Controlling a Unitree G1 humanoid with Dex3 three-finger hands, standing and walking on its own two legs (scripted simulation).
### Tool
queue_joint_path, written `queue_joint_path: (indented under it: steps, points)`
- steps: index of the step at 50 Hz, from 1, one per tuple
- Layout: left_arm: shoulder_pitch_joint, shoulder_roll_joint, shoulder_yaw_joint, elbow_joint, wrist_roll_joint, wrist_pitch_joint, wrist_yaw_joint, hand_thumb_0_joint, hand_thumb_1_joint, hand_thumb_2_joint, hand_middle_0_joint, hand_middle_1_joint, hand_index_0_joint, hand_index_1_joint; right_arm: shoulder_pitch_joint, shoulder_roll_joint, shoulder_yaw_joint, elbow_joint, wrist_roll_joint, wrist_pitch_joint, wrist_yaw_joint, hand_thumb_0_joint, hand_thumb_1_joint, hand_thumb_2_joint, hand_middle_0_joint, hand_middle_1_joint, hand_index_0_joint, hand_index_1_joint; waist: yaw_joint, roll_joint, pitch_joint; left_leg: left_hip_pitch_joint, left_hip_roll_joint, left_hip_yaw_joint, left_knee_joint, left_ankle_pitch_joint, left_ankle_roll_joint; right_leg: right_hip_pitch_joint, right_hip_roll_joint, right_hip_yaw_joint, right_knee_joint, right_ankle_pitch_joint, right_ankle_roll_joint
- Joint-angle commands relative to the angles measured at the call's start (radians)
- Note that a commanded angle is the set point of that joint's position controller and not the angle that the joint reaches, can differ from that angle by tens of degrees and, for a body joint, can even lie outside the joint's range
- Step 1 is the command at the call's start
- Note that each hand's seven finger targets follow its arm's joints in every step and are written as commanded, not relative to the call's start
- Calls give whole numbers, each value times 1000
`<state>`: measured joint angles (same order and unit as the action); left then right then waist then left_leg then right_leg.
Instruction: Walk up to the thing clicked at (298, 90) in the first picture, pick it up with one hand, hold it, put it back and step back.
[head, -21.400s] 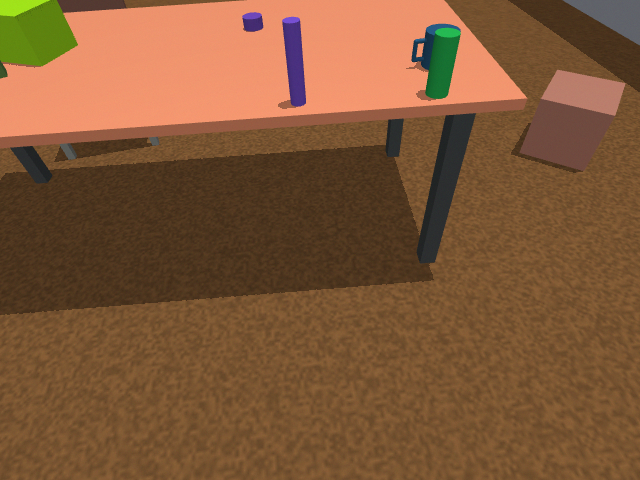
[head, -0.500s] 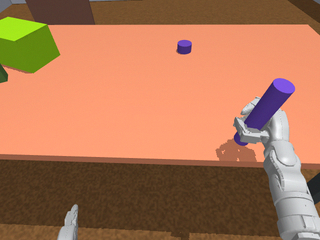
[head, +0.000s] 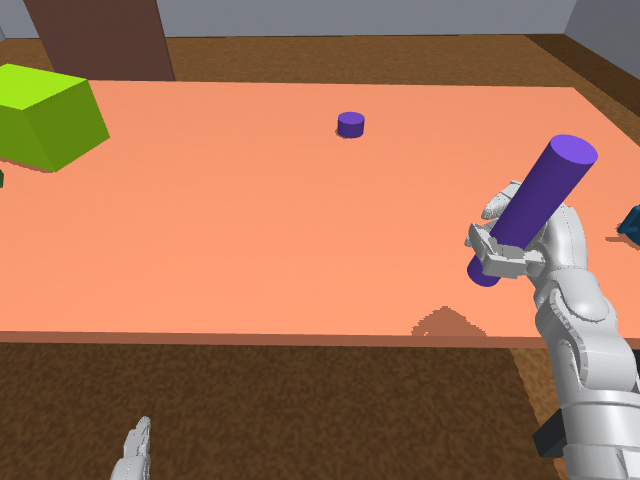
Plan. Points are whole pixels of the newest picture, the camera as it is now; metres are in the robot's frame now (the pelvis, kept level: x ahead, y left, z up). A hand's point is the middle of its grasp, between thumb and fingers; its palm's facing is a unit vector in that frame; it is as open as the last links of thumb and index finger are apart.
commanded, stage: lift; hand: right
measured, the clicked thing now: (519, 222) +0.35 -0.18 +0.20
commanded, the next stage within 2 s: hold in 0.74 s
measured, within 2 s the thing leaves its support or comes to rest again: neither
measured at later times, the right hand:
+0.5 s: hand (510, 219) +0.34 -0.16 +0.21, palm faces +0.11 +0.99 -0.02, open 5.3 cm
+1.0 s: hand (522, 200) +0.34 -0.16 +0.24, palm faces +0.10 +0.99 -0.03, open 5.3 cm
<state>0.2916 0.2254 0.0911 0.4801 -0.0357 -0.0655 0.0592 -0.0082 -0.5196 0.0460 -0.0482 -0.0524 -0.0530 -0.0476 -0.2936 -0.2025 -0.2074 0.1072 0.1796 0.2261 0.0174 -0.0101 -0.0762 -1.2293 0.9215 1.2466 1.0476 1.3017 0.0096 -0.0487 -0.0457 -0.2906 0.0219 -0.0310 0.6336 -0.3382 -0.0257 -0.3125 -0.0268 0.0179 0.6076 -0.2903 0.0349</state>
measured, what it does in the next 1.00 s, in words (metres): stands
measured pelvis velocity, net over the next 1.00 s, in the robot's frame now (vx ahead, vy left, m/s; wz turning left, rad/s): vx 0.00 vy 0.00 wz -0.01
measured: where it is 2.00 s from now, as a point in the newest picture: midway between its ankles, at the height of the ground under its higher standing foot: outside the picture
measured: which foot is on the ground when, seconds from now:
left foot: down 0.00-1.00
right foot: down 0.00-1.00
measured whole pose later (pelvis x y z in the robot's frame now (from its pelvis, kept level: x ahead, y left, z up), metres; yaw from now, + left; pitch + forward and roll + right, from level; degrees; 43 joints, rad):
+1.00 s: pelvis +0.00 +0.00 +0.00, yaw -1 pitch -2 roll +0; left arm 0.25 0.23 0.10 0.60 -0.03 -0.17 0.04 -0.01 -0.53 0.05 -0.05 -0.05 -0.06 -0.05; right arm -0.37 -0.25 -0.27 -0.09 0.21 0.56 0.05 -0.01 -0.08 -1.23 0.93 1.24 1.05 1.30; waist 0.00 -0.08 -0.06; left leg -0.23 0.02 -0.01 0.59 -0.32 -0.02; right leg -0.26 -0.03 0.03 0.57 -0.27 0.04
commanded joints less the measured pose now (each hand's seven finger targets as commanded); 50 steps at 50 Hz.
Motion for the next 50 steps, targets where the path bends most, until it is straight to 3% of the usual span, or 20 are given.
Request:
queue_joint_path:
  steps: [1,4,5,6,7,8,11,12,15,18,19,28,31,32,33,35,37,43,47,50]
  points:
    - [-104,103,40,-136,0,-63,3,0,-540,46,-38,-49,-39,-48,-431,-187,-71,-327,22,-39,-3,0,-648,-1323,1433,1458,1435,1458,-6,51,-216,4,-16,60,-134,220,-3,147,30,-45,-80,150,-40]
    - [-156,140,59,-176,2,-84,4,0,-540,47,-38,-49,-38,-49,-425,-188,-70,-337,19,-8,-6,0,-649,-1347,1451,1483,1454,1483,-3,43,-204,5,-26,75,-133,213,2,156,22,-36,-97,149,-36]
    - [-104,91,27,-99,4,-79,-2,0,-547,51,-40,-49,-38,-52,-447,-159,-46,-366,21,-4,-5,0,-665,-1359,1454,1489,1458,1489,-5,23,-189,2,-25,72,-137,196,3,150,24,-38,-97,131,-36]
    - [-99,75,14,-106,2,-81,-4,0,-540,46,-40,-50,-40,-49,-451,-167,-57,-376,22,2,-5,0,-666,-1352,1452,1484,1455,1484,-11,23,-218,15,-26,74,-136,201,5,161,22,-34,-100,140,-36]
    - [-166,101,26,-192,0,-94,0,0,-541,46,-40,-50,-40,-50,-435,-181,-71,-363,21,13,-8,0,-676,-1351,1454,1482,1456,1482,-11,39,-236,32,-24,73,-137,224,2,168,24,-37,-92,162,-36]
    - [-124,119,54,-137,3,-92,3,0,-550,52,-41,-49,-38,-52,-446,-181,-69,-383,21,21,-8,0,-662,-1354,1448,1483,1452,1483,-3,46,-245,33,-22,71,-136,237,0,174,27,-39,-88,172,-38]
    - [-119,105,35,-109,2,-96,-1,0,-548,48,-40,-50,-39,-51,-421,-180,-72,-360,24,52,-1,0,-683,-1356,1455,1485,1458,1485,-3,38,-193,17,-20,70,-146,232,-2,165,29,-41,-92,168,-40]
    - [-116,128,67,-93,4,-97,1,0,-546,48,-40,-49,-39,-50,-437,-185,-74,-381,23,58,-1,0,-652,-1360,1449,1490,1455,1490,1,46,-219,23,-20,71,-147,232,-1,171,28,-37,-96,167,-40]
    - [-136,112,43,-83,3,-107,-4,0,-546,47,-41,-50,-39,-51,-445,-195,-84,-376,24,84,6,0,-675,-1362,1458,1492,1461,1492,-7,46,-189,13,-22,73,-154,211,-1,166,27,-35,-104,150,-39]
    - [-128,123,56,-76,3,-123,-5,0,-543,46,-41,-50,-40,-50,-455,-188,-79,-388,29,100,12,0,-681,-1355,1454,1484,1456,1484,-1,46,-204,19,-28,79,-150,213,2,179,22,-30,-111,155,-38]
    - [-137,108,33,-94,3,-123,-8,0,-542,46,-41,-52,-42,-51,-474,-192,-83,-403,30,103,12,0,-689,-1374,1465,1501,1469,1501,-6,44,-210,22,-28,80,-152,211,3,177,23,-29,-112,157,-38]
    - [-180,145,66,-109,2,-147,-3,0,-539,46,-41,-53,-43,-51,-488,-213,-100,-418,34,150,17,0,-711,-1346,1452,1471,1451,1471,-6,54,-215,27,-29,84,-150,221,3,190,24,-27,-110,169,-37]
    - [-154,79,9,-64,0,-143,-10,0,-545,51,-43,-53,-44,-53,-485,-205,-99,-420,38,164,19,0,-706,-1350,1447,1471,1447,1471,-18,45,-207,40,-21,76,-155,236,0,176,31,-34,-100,183,-39]
    - [-154,111,43,-64,2,-146,-5,0,-548,51,-44,-53,-45,-53,-480,-216,-113,-418,39,173,18,0,-702,-1353,1445,1473,1447,1473,-16,51,-222,48,-20,73,-154,259,-2,181,32,-35,-97,203,-39]
    - [-156,106,33,-64,5,-142,-8,0,-542,49,-44,-54,-46,-53,-487,-225,-114,-436,37,178,19,0,-695,-1354,1443,1473,1445,1473,-17,48,-231,54,-16,70,-153,272,-4,179,35,-36,-91,211,-40]
    - [-165,152,76,-69,5,-147,-3,0,-543,48,-45,-55,-47,-53,-498,-229,-116,-432,34,195,19,0,-701,-1355,1441,1472,1444,1472,-8,49,-221,37,-21,76,-154,260,-1,190,30,-33,-98,204,-38]
    - [-145,103,31,-34,4,-147,-10,0,-540,47,-45,-55,-48,-52,-505,-218,-111,-440,39,203,22,0,-697,-1351,1440,1469,1442,1469,-13,38,-193,30,-21,76,-159,240,-1,179,32,-32,-102,185,-40]
    - [-193,118,32,-92,2,-166,-9,0,-536,41,-45,-54,-47,-50,-516,-233,-125,-441,43,234,25,0,-697,-1345,1446,1469,1447,1469,-14,64,-219,44,-21,76,-163,228,-4,183,33,-31,-103,175,-42]
    - [-181,155,74,-69,3,-168,-4,0,-533,40,-45,-55,-49,-50,-515,-246,-134,-431,44,249,31,0,-673,-1347,1438,1469,1442,1469,-9,55,-224,39,-23,81,-154,255,-3,192,32,-30,-98,204,-40]
    - [-172,109,32,-29,0,-166,-12,0,-537,41,-45,-55,-49,-51,-541,-246,-134,-459,49,261,33,0,-672,-1350,1438,1471,1442,1471,-21,44,-209,37,-22,81,-159,229,0,176,32,-29,-102,184,-39]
